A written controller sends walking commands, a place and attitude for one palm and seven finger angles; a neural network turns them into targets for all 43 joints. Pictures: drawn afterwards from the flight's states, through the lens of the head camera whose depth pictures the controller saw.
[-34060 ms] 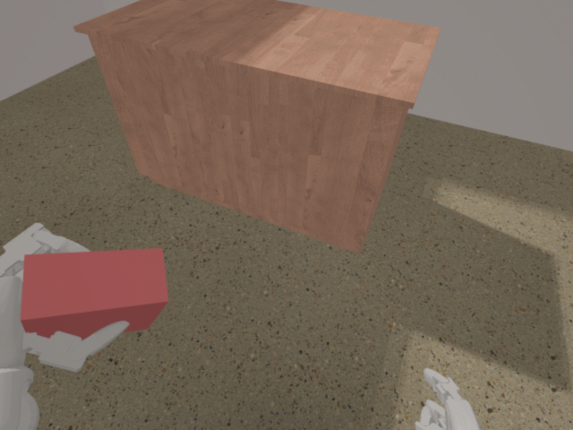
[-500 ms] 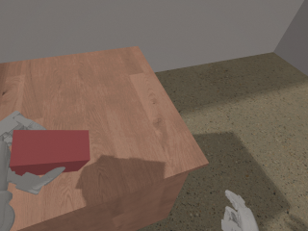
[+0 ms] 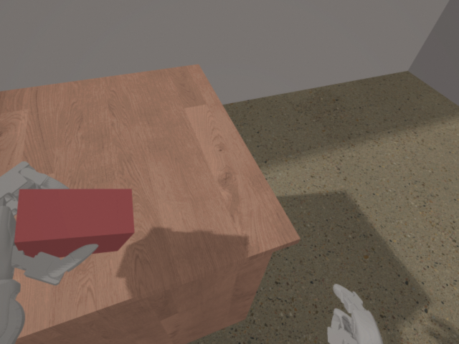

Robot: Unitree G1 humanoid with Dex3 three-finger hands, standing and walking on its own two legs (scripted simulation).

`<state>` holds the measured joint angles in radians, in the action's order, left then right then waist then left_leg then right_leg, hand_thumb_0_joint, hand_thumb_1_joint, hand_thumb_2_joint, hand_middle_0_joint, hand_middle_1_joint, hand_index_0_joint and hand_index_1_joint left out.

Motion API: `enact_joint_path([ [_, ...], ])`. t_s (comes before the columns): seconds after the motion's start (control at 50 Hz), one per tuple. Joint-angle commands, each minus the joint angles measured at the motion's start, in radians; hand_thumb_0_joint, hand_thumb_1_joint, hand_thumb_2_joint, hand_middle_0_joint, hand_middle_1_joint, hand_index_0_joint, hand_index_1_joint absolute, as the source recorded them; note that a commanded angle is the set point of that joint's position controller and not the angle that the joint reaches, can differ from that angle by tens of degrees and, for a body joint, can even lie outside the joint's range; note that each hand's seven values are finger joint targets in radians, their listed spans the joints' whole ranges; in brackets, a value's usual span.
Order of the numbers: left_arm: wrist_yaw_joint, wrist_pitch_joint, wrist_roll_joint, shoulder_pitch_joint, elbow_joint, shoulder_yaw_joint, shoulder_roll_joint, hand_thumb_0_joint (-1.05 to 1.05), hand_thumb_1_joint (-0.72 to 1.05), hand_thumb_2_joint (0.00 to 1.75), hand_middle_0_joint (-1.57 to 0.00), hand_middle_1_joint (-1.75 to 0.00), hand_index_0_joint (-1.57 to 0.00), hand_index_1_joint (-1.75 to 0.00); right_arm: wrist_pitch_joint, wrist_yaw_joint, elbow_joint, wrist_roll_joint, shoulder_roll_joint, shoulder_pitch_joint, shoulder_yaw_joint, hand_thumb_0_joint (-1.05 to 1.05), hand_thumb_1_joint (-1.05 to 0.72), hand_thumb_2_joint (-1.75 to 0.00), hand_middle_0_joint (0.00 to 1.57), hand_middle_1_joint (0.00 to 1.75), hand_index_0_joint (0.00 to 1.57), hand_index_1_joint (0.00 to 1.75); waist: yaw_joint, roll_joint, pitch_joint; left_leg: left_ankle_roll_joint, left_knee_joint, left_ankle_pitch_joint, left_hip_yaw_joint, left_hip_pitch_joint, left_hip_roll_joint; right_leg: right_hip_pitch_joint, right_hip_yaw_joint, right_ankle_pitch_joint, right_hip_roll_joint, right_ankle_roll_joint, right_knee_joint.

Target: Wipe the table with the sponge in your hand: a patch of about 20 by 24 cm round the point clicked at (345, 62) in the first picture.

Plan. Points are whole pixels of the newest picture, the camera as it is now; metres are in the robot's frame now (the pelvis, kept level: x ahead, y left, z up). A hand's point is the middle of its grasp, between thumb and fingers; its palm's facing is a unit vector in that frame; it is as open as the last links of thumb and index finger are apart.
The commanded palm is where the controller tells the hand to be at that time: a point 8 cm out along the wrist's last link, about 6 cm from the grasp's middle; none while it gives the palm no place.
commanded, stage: shuffle to correct the standing spot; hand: left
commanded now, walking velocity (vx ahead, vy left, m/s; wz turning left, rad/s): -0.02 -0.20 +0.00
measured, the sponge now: (93, 224) +0.24 +0.21 +0.13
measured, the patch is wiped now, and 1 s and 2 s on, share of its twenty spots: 0.00 0.00 0.00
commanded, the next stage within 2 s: none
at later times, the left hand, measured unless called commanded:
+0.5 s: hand (110, 223) +0.23 +0.18 +0.15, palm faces +0.33 -0.86 -0.38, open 9.9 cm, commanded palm +0.17 +0.22 +0.17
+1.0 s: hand (96, 230) +0.22 +0.20 +0.15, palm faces +0.32 -0.86 -0.40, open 9.9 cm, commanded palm +0.16 +0.23 +0.17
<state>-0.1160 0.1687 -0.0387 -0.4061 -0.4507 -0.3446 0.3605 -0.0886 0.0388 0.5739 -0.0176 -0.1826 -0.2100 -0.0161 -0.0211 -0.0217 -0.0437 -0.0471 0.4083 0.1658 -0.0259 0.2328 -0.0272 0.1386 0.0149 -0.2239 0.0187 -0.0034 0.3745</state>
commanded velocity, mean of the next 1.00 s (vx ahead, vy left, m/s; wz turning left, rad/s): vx -0.05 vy -0.19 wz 0.00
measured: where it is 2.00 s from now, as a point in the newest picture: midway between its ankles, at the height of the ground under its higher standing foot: outside the picture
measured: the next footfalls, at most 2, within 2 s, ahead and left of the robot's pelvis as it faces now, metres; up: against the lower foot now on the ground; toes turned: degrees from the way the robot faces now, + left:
none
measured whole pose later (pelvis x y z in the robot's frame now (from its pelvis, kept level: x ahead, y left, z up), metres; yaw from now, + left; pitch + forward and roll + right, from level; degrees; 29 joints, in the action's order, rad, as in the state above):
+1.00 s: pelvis +0.00 -0.04 -0.01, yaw +0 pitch +0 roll -2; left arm -0.09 0.13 -0.09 -0.48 -0.55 -0.37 0.40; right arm -0.05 0.05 0.55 -0.02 -0.18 -0.20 0.00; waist -0.01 0.00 -0.06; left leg 0.02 0.54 0.23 0.01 0.31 0.06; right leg 0.19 -0.01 -0.26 0.10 0.06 0.45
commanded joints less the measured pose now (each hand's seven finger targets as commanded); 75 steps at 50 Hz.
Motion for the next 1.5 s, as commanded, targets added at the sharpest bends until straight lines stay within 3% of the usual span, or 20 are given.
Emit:
enact_joint_path([
  [0.0, -0.014, 0.059, -0.012, 0.048, -0.240, -0.110, 0.175, 0.00, 0.10, 1.30, -1.20, -1.60, -1.20, -1.60, -0.050, 0.005, -0.169, 0.001, -0.134, 0.089, 0.067, 0.00, -0.90, -0.90, 0.20, 0.30, 0.20, 0.30, 0.004, 0.103, 0.155, 0.019, -0.087, -0.048, 0.147, -0.083, 0.187, 0.003, 0.005, 0.076, -0.034, 0.011, -0.036],
  [0.04, -0.011, 0.051, -0.020, 0.029, -0.237, -0.098, 0.156, 0.00, 0.10, 1.30, -1.20, -1.60, -1.20, -1.60, -0.042, 0.003, -0.163, 0.001, -0.139, 0.086, 0.065, 0.00, -0.90, -0.90, 0.20, 0.30, 0.20, 0.30, 0.009, 0.091, 0.159, 0.021, -0.066, -0.079, 0.127, -0.078, 0.175, 0.008, 0.001, 0.095, -0.028, 0.013, -0.038],
  [0.12, -0.011, 0.042, -0.027, 0.030, -0.257, -0.121, 0.184, 0.00, 0.10, 1.30, -1.20, -1.60, -1.20, -1.60, -0.038, 0.004, -0.168, -0.006, -0.135, 0.102, 0.069, 0.00, -0.90, -0.90, 0.20, 0.30, 0.20, 0.30, 0.011, 0.107, 0.156, 0.019, -0.025, -0.096, 0.111, -0.082, 0.173, 0.030, 0.027, 0.120, -0.044, 0.021, -0.039],
  [0.14, -0.007, 0.041, -0.033, 0.023, -0.244, -0.104, 0.165, 0.00, 0.10, 1.30, -1.20, -1.60, -1.20, -1.60, -0.032, 0.004, -0.166, 0.000, -0.137, 0.094, 0.066, 0.00, -0.90, -0.90, 0.20, 0.30, 0.20, 0.30, 0.011, 0.103, 0.152, 0.014, -0.016, -0.079, 0.103, -0.075, 0.170, 0.037, 0.028, 0.120, -0.042, 0.020, -0.045],
  [0.22, -0.008, 0.033, -0.037, 0.031, -0.267, -0.128, 0.197, 0.00, 0.10, 1.30, -1.20, -1.60, -1.20, -1.60, -0.029, 0.010, -0.168, -0.005, -0.135, 0.104, 0.074, 0.00, -0.90, -0.90, 0.20, 0.30, 0.20, 0.30, 0.013, 0.078, 0.157, 0.014, 0.032, -0.084, 0.089, -0.081, 0.158, 0.057, 0.067, 0.155, -0.063, 0.034, -0.045],
  [0.24, -0.005, 0.031, -0.044, 0.024, -0.257, -0.107, 0.173, 0.00, 0.10, 1.30, -1.20, -1.60, -1.20, -1.60, -0.025, 0.010, -0.165, 0.000, -0.137, 0.092, 0.072, 0.00, -0.90, -0.90, 0.20, 0.30, 0.20, 0.30, 0.015, 0.059, 0.158, 0.013, 0.046, -0.082, 0.083, -0.072, 0.152, 0.057, 0.061, 0.155, -0.061, 0.033, -0.047],
  [0.42, -0.007, 0.017, -0.057, 0.001, -0.276, -0.139, 0.205, 0.00, 0.10, 1.30, -1.20, -1.60, -1.20, -1.60, -0.011, 0.017, -0.164, -0.008, -0.135, 0.096, 0.084, 0.00, -0.90, -0.90, 0.20, 0.30, 0.20, 0.30, 0.020, 0.008, 0.158, 0.019, 0.180, -0.091, 0.044, -0.059, 0.118, 0.089, 0.128, 0.289, -0.129, 0.049, -0.026],
  [0.48, -0.002, 0.024, -0.063, -0.008, -0.285, -0.150, 0.213, 0.00, 0.10, 1.30, -1.20, -1.60, -1.20, -1.60, -0.010, 0.017, -0.169, -0.004, -0.139, 0.091, 0.087, 0.00, -0.90, -0.90, 0.20, 0.30, 0.20, 0.30, 0.018, 0.010, 0.156, 0.012, 0.179, -0.131, 0.044, -0.053, 0.129, 0.079, 0.112, 0.326, -0.119, 0.027, -0.006],
  [0.56, 0.001, 0.030, -0.060, -0.018, -0.300, -0.155, 0.218, 0.00, 0.10, 1.30, -1.20, -1.60, -1.20, -1.60, -0.008, 0.020, -0.174, -0.001, -0.142, 0.098, 0.086, 0.00, -0.90, -0.90, 0.20, 0.30, 0.20, 0.30, 0.014, 0.065, 0.144, 0.001, 0.135, -0.163, 0.070, -0.051, 0.161, 0.085, 0.083, 0.270, -0.083, -0.002, 0.012],
  [0.68, 0.008, 0.030, -0.059, -0.029, -0.305, -0.158, 0.216, 0.00, 0.10, 1.30, -1.20, -1.60, -1.20, -1.60, -0.011, 0.020, -0.178, 0.001, -0.143, 0.084, 0.087, 0.00, -0.90, -0.90, 0.20, 0.30, 0.20, 0.30, 0.011, 0.073, 0.164, -0.002, 0.114, -0.174, 0.087, -0.036, 0.185, 0.041, 0.065, 0.249, -0.069, -0.014, 0.015],
  [0.74, 0.009, 0.026, -0.060, -0.030, -0.304, -0.134, 0.194, 0.00, 0.10, 1.30, -1.20, -1.60, -1.20, -1.60, -0.012, 0.019, -0.175, 0.000, -0.143, 0.078, 0.081, 0.00, -0.90, -0.90, 0.20, 0.30, 0.20, 0.30, 0.018, 0.082, 0.165, 0.001, 0.101, -0.137, 0.094, -0.037, 0.179, 0.051, 0.064, 0.212, -0.065, 0.006, 0.012],
  [0.82, 0.005, 0.024, -0.057, -0.017, -0.328, -0.148, 0.213, 0.00, 0.10, 1.30, -1.20, -1.60, -1.20, -1.60, -0.016, 0.022, -0.177, -0.003, -0.139, 0.088, 0.081, 0.00, -0.90, -0.90, 0.20, 0.30, 0.20, 0.30, 0.017, 0.100, 0.162, 0.001, 0.079, -0.080, 0.108, -0.040, 0.184, 0.065, 0.075, 0.168, -0.069, 0.019, 0.008],
  [0.86, 0.006, 0.024, -0.057, -0.021, -0.317, -0.152, 0.216, 0.00, 0.10, 1.30, -1.20, -1.60, -1.20, -1.60, -0.017, 0.024, -0.179, 0.003, -0.141, 0.082, 0.082, 0.00, -0.90, -0.90, 0.20, 0.30, 0.20, 0.30, 0.015, 0.089, 0.153, -0.005, 0.063, -0.061, 0.116, -0.029, 0.198, 0.066, 0.067, 0.145, -0.056, 0.007, 0.007],
  [1.02, 0.001, 0.021, -0.051, -0.005, -0.316, -0.131, 0.201, 0.00, 0.10, 1.30, -1.20, -1.60, -1.20, -1.60, -0.022, 0.023, -0.177, -0.003, -0.136, 0.089, 0.074, 0.00, -0.90, -0.90, 0.20, 0.30, 0.20, 0.30, 0.020, 0.132, 0.136, -0.004, 0.005, 0.022, 0.145, -0.015, 0.206, 0.062, 0.056, 0.075, -0.047, 0.028, 0.007],
  [1.08, 0.002, 0.023, -0.048, -0.007, -0.307, -0.133, 0.200, 0.00, 0.10, 1.30, -1.20, -1.60, -1.20, -1.60, -0.020, 0.021, -0.179, 0.002, -0.139, 0.081, 0.077, 0.00, -0.90, -0.90, 0.20, 0.30, 0.20, 0.30, 0.019, 0.117, 0.129, -0.008, -0.001, 0.057, 0.145, 0.007, 0.213, 0.051, 0.051, 0.063, -0.044, 0.021, -0.004],
  [1.18, 0.002, 0.019, -0.053, -0.010, -0.303, -0.131, 0.197, 0.00, 0.10, 1.30, -1.20, -1.60, -1.20, -1.60, -0.020, 0.019, -0.175, -0.001, -0.139, 0.075, 0.081, 0.00, -0.90, -0.90, 0.20, 0.30, 0.20, 0.30, 0.021, 0.074, 0.151, 0.004, 0.052, -0.032, 0.123, -0.021, 0.190, 0.047, 0.067, 0.134, -0.062, 0.037, -0.012],
  [1.22, -0.003, 0.018, -0.054, -0.008, -0.313, -0.128, 0.199, 0.00, 0.10, 1.30, -1.20, -1.60, -1.20, -1.60, -0.021, 0.021, -0.171, -0.006, -0.136, 0.084, 0.078, 0.00, -0.90, -0.90, 0.20, 0.30, 0.20, 0.30, 0.026, 0.097, 0.154, 0.007, 0.055, -0.046, 0.120, -0.042, 0.183, 0.063, 0.076, 0.144, -0.070, 0.050, -0.007],
  [1.3, -0.002, 0.023, -0.054, -0.019, -0.313, -0.145, 0.212, 0.00, 0.10, 1.30, -1.20, -1.60, -1.20, -1.60, -0.019, 0.020, -0.173, 0.000, -0.137, 0.079, 0.081, 0.00, -0.90, -0.90, 0.20, 0.30, 0.20, 0.30, 0.019, 0.090, 0.158, 0.002, 0.062, -0.080, 0.123, -0.028, 0.198, 0.043, 0.070, 0.157, -0.066, 0.032, -0.008],
  [1.42, -0.010, 0.020, -0.057, -0.029, -0.310, -0.141, 0.210, 0.00, 0.10, 1.30, -1.20, -1.60, -1.20, -1.60, -0.016, 0.021, -0.168, -0.005, -0.136, 0.082, 0.078, 0.00, -0.90, -0.90, 0.20, 0.30, 0.20, 0.30, 0.027, 0.093, 0.137, 0.007, 0.057, -0.024, 0.125, -0.018, 0.182, 0.066, 0.083, 0.124, -0.078, 0.053, -0.011],
  [1.48, -0.007, 0.021, -0.058, -0.028, -0.296, -0.140, 0.205, 0.00, 0.10, 1.30, -1.20, -1.60, -1.20, -1.60, -0.013, 0.020, -0.169, -0.001, -0.139, 0.079, 0.081, 0.00, -0.90, -0.90, 0.20, 0.30, 0.20, 0.30, 0.026, 0.070, 0.123, 0.006, 0.074, 0.017, 0.110, -0.002, 0.178, 0.075, 0.094, 0.114, -0.081, 0.042, -0.027],
])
